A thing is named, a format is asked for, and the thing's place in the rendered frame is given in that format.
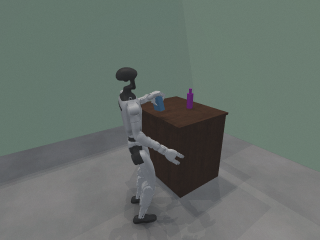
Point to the left robot foot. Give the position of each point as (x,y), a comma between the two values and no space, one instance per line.
(134,200)

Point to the left robot forearm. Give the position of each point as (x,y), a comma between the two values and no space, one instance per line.
(145,98)

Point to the robot left shin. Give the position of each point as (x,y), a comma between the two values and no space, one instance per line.
(139,182)

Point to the sponge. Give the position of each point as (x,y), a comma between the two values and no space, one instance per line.
(160,104)

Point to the left robot hand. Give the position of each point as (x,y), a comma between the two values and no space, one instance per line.
(156,94)

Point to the robot right upper arm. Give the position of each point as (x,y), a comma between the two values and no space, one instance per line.
(133,111)

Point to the right robot forearm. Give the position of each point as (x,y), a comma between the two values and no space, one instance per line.
(148,142)

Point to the table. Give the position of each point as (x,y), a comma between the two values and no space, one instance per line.
(196,133)

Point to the right robot hand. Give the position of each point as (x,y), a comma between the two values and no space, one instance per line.
(171,155)

